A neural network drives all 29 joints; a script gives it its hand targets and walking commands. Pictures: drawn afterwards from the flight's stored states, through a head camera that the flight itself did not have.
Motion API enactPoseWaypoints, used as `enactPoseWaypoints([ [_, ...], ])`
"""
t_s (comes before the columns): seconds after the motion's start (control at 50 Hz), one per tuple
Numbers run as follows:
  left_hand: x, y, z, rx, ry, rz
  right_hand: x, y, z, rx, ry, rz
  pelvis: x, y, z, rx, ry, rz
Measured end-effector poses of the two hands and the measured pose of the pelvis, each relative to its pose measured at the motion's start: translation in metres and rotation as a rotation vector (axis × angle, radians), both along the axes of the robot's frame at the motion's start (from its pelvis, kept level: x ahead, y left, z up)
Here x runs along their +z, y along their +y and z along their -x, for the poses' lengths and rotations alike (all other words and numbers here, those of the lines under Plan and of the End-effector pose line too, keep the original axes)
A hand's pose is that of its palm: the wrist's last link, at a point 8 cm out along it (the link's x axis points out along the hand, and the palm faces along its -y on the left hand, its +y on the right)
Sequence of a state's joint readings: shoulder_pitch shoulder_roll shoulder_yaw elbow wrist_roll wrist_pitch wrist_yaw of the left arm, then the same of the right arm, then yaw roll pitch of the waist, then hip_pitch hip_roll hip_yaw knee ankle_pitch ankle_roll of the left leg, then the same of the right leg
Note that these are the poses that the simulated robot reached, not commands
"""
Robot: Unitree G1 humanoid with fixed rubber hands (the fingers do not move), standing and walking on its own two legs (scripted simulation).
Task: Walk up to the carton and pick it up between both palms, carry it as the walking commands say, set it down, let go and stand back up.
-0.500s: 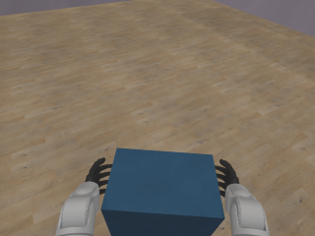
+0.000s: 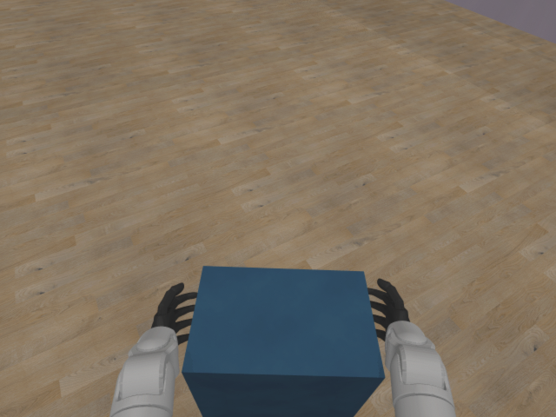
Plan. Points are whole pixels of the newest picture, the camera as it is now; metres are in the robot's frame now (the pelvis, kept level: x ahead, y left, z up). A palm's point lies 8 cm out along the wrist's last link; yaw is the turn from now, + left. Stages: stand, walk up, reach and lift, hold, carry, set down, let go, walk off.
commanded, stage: set down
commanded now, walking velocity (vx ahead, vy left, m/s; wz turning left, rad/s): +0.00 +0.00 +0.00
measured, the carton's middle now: (280, 347) +0.27 +0.01 -0.09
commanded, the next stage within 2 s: none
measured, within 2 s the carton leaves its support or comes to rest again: neither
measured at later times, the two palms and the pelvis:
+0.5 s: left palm (178, 344) +0.27 +0.18 -0.11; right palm (375, 331) +0.32 -0.16 -0.11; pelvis -0.04 -0.03 -0.05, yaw +0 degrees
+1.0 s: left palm (187, 339) +0.31 +0.19 -0.19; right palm (358, 333) +0.35 -0.15 -0.20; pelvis -0.05 -0.02 -0.12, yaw +0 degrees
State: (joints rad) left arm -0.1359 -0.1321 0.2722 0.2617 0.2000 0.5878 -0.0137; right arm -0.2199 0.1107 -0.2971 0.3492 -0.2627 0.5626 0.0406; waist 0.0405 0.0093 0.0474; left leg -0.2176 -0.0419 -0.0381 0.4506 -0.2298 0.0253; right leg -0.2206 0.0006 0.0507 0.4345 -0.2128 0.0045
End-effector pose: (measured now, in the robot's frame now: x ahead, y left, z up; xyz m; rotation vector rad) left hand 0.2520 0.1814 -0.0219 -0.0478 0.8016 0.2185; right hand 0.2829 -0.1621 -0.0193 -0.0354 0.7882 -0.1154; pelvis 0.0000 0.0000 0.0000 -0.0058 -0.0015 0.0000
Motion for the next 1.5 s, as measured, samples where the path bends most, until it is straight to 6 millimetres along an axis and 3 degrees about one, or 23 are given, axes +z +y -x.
enactPoseWaypoints([
  [0.16,-0.027,-0.008,-0.011,-0.029,0.011,-0.031,-0.035,-0.009,-0.005,0.003,0.008,0.002,-0.008,0.003,0.008,-0.024,0.103,-0.01],
  [0.32,-0.052,-0.007,-0.012,0.024,-0.011,-0.024,-0.06,-0.006,-0.019,0.026,-0.013,-0.02,-0.022,-0.01,0.023,-0.012,0.233,-0.014],
  [0.62,-0.103,0.007,-0.025,0.062,-0.04,-0.013,-0.11,0.008,-0.042,0.032,-0.04,-0.049,-0.067,-0.035,0.054,0.014,0.425,-0.005],
  [0.9,-0.152,0.008,-0.052,0.033,-0.032,-0.023,-0.163,0.009,-0.058,0.008,-0.036,-0.055,-0.106,-0.026,0.057,-0.002,0.582,-0.007],
  [1.16,-0.203,0.014,-0.06,0.056,-0.042,-0.02,-0.213,0.015,-0.073,0.022,-0.047,-0.063,-0.148,-0.018,0.055,-0.007,0.722,-0.003],
  [1.5,-0.265,0.016,-0.072,0.062,-0.04,-0.02,-0.271,0.017,-0.091,0.039,-0.047,-0.055,-0.202,-0.02,0.073,-0.008,0.778,-0.01],
])
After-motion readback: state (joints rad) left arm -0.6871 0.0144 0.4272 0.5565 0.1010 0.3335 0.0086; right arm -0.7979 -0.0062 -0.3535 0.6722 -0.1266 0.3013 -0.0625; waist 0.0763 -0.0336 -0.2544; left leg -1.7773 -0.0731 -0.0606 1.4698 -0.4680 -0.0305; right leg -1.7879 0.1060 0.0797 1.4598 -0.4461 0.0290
